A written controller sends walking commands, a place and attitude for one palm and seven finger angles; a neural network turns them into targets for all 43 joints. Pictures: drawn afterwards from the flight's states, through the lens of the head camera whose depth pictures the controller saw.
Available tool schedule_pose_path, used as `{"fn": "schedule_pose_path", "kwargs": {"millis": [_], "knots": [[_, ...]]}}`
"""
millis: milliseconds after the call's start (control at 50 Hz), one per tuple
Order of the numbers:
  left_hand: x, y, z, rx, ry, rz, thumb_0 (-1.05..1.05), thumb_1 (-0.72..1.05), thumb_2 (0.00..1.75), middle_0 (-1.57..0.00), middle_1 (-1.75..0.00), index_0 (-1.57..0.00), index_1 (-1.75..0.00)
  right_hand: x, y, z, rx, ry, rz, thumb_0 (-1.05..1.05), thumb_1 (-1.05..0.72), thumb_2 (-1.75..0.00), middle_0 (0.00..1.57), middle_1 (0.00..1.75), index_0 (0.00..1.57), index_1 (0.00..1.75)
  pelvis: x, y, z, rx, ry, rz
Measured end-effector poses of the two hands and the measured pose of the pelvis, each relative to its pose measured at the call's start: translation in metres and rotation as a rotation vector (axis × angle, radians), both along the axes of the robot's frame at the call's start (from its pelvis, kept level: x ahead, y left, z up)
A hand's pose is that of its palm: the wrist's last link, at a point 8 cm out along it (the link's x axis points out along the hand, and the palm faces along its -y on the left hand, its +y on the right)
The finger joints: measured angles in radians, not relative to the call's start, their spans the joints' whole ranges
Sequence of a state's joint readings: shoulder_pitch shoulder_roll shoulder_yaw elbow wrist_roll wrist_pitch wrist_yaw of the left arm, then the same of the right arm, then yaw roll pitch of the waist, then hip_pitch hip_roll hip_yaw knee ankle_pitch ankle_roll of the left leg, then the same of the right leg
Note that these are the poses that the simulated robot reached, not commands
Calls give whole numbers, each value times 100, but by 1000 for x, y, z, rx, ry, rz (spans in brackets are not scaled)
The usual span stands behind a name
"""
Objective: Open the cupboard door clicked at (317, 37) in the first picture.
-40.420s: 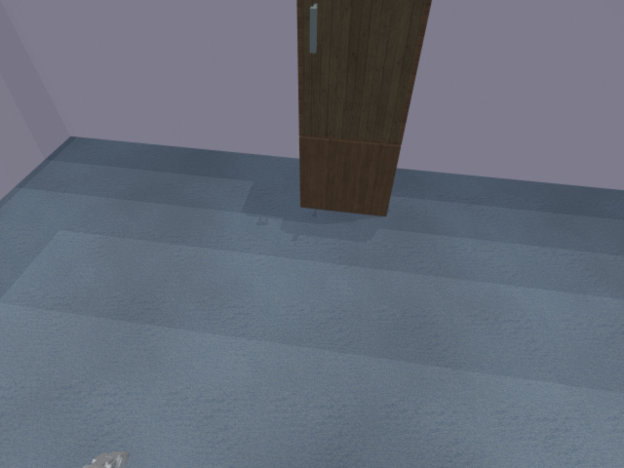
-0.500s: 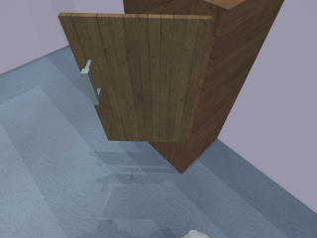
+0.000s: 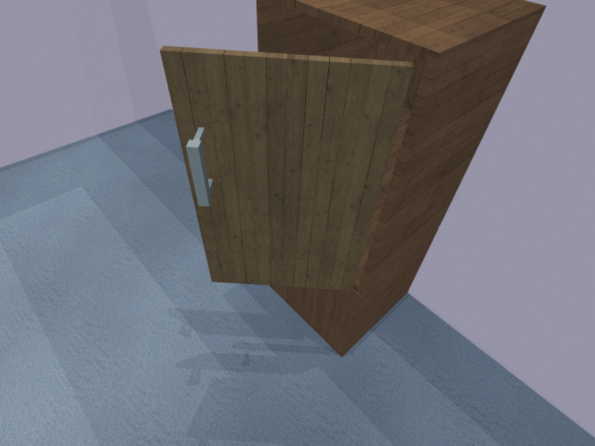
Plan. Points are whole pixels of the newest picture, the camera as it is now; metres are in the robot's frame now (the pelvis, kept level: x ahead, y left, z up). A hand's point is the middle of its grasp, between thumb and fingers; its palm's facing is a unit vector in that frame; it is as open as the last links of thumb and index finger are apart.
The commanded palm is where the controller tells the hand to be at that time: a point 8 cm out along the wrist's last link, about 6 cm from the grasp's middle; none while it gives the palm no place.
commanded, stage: come to a stop and stand still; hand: left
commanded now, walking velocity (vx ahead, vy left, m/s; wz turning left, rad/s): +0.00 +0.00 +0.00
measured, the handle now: (202, 167) +0.54 +0.21 +0.08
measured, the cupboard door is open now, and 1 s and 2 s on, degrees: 44 44 44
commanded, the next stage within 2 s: look again from close up in 0.30 s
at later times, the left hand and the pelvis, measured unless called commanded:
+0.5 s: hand out of the picture +0.03 +0.21 -0.14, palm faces -0.01 -0.95 -0.30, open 7.4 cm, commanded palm none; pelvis +0.00 -0.01 +0.01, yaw -1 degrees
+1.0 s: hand out of the picture +0.14 +0.21 -0.12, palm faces -0.04 -0.93 -0.36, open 7.4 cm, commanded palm none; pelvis +0.03 -0.03 +0.02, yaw +0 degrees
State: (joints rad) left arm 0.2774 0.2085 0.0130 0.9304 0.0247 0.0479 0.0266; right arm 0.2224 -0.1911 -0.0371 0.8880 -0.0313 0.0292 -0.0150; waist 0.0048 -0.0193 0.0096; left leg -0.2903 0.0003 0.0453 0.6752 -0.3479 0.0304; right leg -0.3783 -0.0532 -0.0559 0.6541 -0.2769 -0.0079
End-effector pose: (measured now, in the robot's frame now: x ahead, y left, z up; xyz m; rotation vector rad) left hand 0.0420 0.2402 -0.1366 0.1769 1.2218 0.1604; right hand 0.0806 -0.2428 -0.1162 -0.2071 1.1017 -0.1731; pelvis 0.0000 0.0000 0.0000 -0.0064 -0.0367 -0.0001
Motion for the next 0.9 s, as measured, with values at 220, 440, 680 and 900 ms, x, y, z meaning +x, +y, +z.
{"fn": "schedule_pose_path", "kwargs": {"millis": [220,440,680,900], "knots": [[-46,28,18,76,62,16,0,90,90,-20,-30,-20,-30,-10,23,-14,85,-30,7,1,-90,-90,20,30,20,30,-5,11,1,19,-15,-21],[-32,15,28,85,67,-11,0,90,90,-20,-30,-20,-30,-53,-13,-18,52,115,-37,1,-90,-90,20,30,21,30,-5,-3,8,36,9,-20],[46,8,39,98,-66,-90,0,90,90,-20,-30,-20,-30,-64,-62,-2,-37,178,-68,1,-90,-90,20,30,20,30,6,-20,15,32,13,-13],[87,12,54,133,-112,-112,0,90,90,-20,-30,-20,-30,-25,-74,5,-46,142,-32,1,-90,-90,20,30,20,30,20,-27,20,24,12,-5]]}}
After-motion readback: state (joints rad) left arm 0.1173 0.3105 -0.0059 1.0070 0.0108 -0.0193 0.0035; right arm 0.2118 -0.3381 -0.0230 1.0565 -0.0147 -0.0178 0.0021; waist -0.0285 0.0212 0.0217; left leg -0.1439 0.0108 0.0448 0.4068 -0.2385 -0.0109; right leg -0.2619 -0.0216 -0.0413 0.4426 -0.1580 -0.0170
